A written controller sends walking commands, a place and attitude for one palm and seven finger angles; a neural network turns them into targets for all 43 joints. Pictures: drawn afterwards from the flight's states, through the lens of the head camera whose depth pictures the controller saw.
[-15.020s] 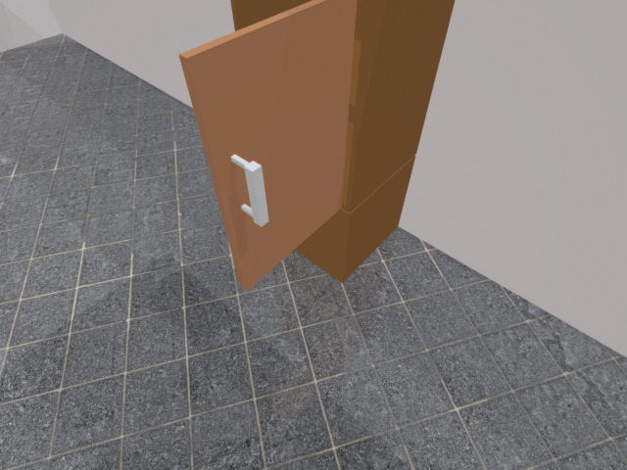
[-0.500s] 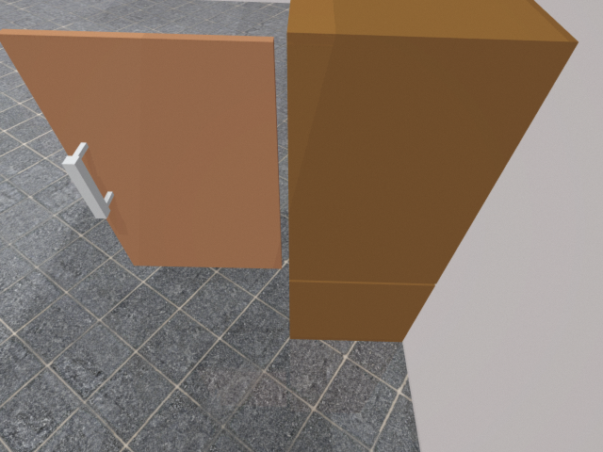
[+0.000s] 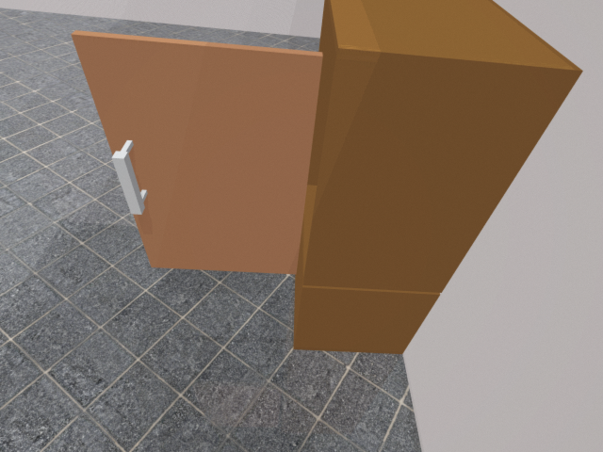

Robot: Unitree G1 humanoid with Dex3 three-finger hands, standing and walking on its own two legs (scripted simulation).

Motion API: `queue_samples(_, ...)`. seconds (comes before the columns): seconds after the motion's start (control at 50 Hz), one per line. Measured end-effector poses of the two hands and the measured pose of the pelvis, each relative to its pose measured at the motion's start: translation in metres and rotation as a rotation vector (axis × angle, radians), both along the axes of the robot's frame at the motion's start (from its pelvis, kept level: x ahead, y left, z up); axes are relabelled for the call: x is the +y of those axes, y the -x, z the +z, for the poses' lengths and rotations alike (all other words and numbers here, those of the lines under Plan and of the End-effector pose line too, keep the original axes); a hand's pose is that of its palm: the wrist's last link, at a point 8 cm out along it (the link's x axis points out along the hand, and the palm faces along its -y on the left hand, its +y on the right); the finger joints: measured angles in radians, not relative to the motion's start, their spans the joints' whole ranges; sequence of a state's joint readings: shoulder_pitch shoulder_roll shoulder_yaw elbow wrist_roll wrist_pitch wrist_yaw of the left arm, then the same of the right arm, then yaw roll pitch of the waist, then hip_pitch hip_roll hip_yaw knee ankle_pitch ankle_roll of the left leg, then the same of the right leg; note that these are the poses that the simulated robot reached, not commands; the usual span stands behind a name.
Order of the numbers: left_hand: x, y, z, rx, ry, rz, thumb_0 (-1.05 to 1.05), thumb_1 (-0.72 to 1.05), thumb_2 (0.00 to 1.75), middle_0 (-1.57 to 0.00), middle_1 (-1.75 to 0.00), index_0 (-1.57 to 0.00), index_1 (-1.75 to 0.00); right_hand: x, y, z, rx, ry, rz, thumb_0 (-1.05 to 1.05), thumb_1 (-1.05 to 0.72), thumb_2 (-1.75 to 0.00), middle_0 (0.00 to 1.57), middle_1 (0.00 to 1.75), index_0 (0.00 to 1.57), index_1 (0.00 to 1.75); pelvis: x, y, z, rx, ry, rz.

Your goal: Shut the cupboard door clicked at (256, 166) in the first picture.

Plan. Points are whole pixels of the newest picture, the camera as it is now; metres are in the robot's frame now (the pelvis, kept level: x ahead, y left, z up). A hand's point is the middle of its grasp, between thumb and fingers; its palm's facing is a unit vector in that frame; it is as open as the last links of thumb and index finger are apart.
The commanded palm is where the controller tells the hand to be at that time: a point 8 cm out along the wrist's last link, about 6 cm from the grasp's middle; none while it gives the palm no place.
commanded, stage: look again from close up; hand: left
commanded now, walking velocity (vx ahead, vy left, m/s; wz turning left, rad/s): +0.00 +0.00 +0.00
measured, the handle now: (133, 178) +0.59 +0.38 -0.01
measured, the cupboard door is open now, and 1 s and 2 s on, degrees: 91 91 91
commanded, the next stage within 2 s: shuffle to correct the standing spot in 0.02 s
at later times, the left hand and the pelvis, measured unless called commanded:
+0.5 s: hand out of the picture -0.08 +0.25 -0.20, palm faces +0.11 -0.98 -0.18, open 7.4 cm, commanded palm none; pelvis -0.01 +0.08 -0.02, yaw +3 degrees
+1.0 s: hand (97, 441) +0.16 +0.31 -0.16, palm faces +0.13 -0.98 -0.18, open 7.1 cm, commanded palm none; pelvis +0.09 +0.13 +0.00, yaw +4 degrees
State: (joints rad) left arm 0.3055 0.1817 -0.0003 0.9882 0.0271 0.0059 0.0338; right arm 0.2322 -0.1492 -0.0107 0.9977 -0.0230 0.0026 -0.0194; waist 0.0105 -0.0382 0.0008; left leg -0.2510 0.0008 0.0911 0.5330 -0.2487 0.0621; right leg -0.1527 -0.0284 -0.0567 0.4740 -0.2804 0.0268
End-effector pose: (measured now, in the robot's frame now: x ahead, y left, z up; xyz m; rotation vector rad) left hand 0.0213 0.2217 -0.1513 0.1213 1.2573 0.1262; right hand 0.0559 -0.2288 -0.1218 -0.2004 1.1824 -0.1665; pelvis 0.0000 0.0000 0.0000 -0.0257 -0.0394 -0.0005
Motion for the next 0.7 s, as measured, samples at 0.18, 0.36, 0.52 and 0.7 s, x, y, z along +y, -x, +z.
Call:
queue_samples(0.18, 0.020, 0.053, 0.000, 0.117, 0.003, 0.011, 0.01, 0.91, 0.90, -0.20, -0.30, -0.20, -0.30, 0.018, 0.048, -0.005, 0.098, -0.008, -0.028, 0.00, -0.91, -0.90, 0.20, 0.30, 0.20, 0.30, 0.023, 0.017, 0.002, 0.013, -0.009, -0.002)
queue_samples(0.36, 0.038, 0.123, 0.005, 0.238, -0.018, 0.142, 0.01, 0.91, 0.90, -0.20, -0.30, -0.20, -0.30, 0.030, 0.066, -0.012, 0.215, -0.014, -0.002, 0.01, -0.91, -0.90, 0.20, 0.30, 0.20, 0.30, 0.039, 0.021, -0.001, 0.036, 0.002, 0.030)
queue_samples(0.52, 0.084, 0.097, -0.013, 0.260, 0.001, 0.116, 0.01, 0.91, 0.90, -0.20, -0.30, -0.20, -0.30, 0.062, 0.055, -0.016, 0.126, 0.019, -0.022, 0.00, -0.91, -0.90, 0.20, 0.30, 0.20, 0.30, 0.080, 0.011, -0.015, 0.054, -0.002, 0.036)
queue_samples(0.7, 0.112, -0.049, 0.021, -0.042, -0.033, 0.026, 0.01, 0.92, 0.90, -0.20, -0.29, -0.19, -0.30, 0.115, 0.060, -0.011, 0.213, -0.071, -0.043, 0.00, -0.90, -0.90, 0.20, 0.30, 0.20, 0.30, 0.099, -0.023, 0.006, 0.063, -0.022, 0.028)
